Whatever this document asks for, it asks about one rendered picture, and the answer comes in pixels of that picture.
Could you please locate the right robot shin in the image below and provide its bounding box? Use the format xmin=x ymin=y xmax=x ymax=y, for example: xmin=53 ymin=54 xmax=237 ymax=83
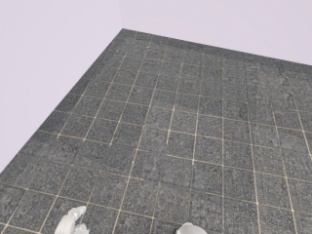
xmin=180 ymin=222 xmax=192 ymax=228

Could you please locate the robot left hand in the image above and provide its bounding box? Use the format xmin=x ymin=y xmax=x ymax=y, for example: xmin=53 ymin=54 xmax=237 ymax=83
xmin=55 ymin=206 xmax=90 ymax=234

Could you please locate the right robot thigh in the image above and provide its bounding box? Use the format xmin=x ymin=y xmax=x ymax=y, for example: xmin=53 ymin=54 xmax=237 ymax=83
xmin=176 ymin=224 xmax=207 ymax=234

